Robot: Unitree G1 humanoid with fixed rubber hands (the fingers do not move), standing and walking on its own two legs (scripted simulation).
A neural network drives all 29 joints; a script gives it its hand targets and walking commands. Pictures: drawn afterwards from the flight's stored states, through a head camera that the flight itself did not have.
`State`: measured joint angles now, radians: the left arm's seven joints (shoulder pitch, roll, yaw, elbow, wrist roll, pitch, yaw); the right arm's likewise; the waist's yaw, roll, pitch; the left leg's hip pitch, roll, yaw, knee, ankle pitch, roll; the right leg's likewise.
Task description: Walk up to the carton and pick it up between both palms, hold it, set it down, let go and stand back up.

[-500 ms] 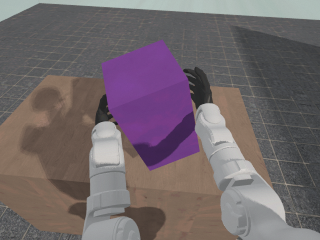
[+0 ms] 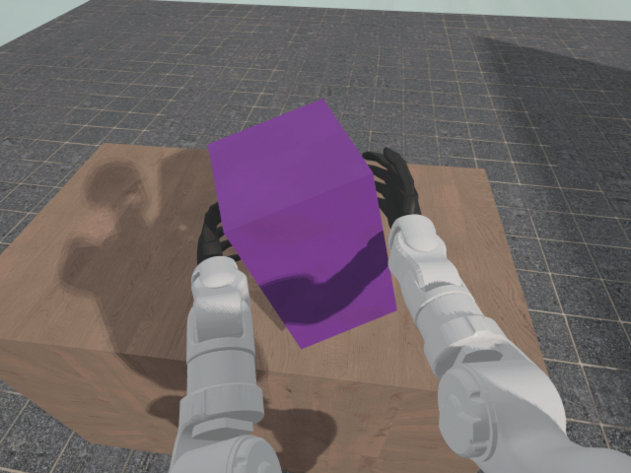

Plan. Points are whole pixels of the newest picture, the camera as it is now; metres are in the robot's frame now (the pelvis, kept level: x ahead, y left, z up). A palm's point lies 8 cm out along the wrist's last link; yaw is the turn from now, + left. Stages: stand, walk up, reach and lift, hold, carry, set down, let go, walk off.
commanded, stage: set down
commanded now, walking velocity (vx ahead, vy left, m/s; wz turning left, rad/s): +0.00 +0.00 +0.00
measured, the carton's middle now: (311, 235) +0.43 +0.03 +0.08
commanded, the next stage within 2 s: none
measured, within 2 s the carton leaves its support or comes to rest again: rests again in 0.62 s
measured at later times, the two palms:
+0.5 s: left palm (225, 268) +0.37 +0.15 +0.08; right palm (401, 224) +0.43 -0.09 +0.10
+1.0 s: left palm (226, 267) +0.38 +0.15 +0.07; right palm (399, 230) +0.44 -0.09 +0.08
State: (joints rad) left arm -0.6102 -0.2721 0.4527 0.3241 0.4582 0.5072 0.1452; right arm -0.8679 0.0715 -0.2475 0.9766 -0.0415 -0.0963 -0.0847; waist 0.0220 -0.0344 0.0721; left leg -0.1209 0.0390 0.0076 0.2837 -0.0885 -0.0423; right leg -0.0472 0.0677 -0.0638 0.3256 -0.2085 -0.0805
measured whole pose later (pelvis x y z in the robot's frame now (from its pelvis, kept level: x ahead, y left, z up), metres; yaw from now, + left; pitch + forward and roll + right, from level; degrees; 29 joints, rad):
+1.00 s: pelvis +0.00 -0.01 +0.00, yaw -3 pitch +8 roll +1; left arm -0.67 -0.29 0.53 0.51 0.45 0.25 0.21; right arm -0.90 0.03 -0.35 1.10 -0.16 -0.18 -0.03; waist 0.10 0.00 -0.04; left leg -0.35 0.07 0.05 0.27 -0.06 -0.05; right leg -0.30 0.09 -0.03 0.32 -0.16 -0.10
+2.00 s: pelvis +0.00 -0.01 +0.00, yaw -3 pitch +8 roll +1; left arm -0.66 -0.29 0.59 0.53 0.54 0.14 0.15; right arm -0.85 0.11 -0.54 1.03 -0.34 -0.22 0.03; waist 0.09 -0.02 -0.03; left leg -0.35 0.07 0.06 0.27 -0.06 -0.04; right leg -0.30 0.09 -0.02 0.33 -0.17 -0.10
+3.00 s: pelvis +0.00 +0.00 -0.01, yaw -4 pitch +15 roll -1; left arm -0.66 -0.20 0.34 0.75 0.25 0.00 0.28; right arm -0.88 -0.12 -0.10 1.19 0.05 -0.19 -0.02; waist 0.17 0.00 -0.07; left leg -0.54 0.09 0.06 0.40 -0.11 -0.04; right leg -0.46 0.11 -0.02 0.38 -0.17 -0.09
